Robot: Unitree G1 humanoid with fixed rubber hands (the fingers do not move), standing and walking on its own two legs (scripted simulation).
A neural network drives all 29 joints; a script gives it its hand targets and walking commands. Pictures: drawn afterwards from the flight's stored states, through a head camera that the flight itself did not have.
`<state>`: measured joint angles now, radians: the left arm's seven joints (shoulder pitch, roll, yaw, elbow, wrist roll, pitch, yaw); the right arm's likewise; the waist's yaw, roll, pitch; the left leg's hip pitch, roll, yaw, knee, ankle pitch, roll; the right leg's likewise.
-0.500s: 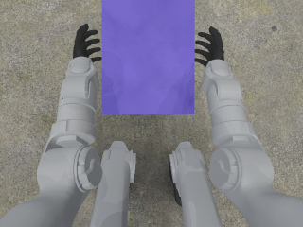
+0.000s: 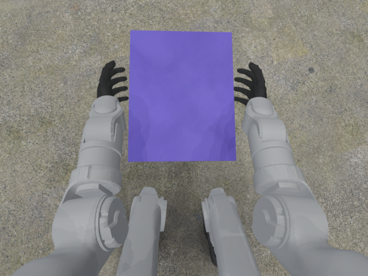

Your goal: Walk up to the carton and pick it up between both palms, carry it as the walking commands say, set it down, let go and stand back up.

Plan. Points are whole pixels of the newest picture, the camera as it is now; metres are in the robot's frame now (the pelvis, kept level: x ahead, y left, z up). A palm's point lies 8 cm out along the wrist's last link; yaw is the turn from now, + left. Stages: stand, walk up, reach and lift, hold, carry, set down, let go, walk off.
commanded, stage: reach and lift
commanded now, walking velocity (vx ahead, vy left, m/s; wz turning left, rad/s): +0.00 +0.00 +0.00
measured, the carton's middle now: (180, 102) +0.51 +0.02 -0.14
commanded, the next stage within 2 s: none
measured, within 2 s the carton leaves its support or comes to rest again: neither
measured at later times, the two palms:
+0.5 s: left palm (95, 94) +0.45 +0.17 +0.02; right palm (272, 95) +0.45 -0.14 +0.02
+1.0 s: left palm (74, 84) +0.43 +0.17 +0.09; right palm (299, 84) +0.44 -0.14 +0.10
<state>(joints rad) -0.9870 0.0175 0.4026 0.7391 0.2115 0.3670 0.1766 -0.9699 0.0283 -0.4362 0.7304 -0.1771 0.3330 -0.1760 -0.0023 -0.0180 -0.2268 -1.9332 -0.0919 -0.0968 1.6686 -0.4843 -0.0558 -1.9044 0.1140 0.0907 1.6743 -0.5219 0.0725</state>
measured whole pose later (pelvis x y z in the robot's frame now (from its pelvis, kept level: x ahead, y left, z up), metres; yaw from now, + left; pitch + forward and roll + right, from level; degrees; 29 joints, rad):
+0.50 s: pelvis +0.02 +0.00 +0.06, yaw +0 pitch +38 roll -1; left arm -0.82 -0.02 0.40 0.74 0.21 0.33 0.17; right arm -0.81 0.07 -0.41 0.73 -0.18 0.30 -0.18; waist 0.00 -0.02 -0.27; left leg -1.66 -0.09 -0.11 1.46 -0.47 -0.05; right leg -1.63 0.11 0.10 1.47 -0.50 0.06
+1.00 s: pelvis +0.04 +0.00 +0.13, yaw +1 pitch +32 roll -1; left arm -0.66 -0.07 0.40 0.68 0.23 0.32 0.14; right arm -0.64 0.11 -0.42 0.66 -0.21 0.30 -0.09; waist -0.01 -0.01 -0.26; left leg -1.33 -0.09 -0.13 1.19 -0.41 -0.04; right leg -1.30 0.09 0.12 1.19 -0.44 0.05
